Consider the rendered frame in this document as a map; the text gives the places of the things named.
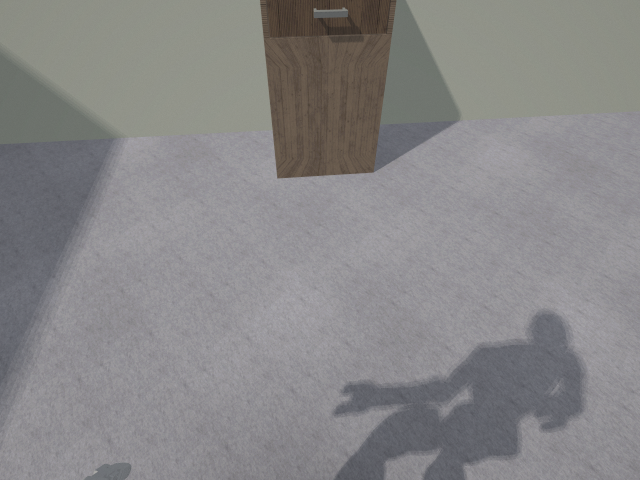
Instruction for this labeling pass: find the drawer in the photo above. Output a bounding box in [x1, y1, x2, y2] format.
[267, 0, 390, 37]

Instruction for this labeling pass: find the cabinet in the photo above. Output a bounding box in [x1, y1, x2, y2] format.
[260, 0, 396, 178]

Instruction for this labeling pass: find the handle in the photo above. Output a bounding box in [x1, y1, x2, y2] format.
[313, 8, 348, 18]

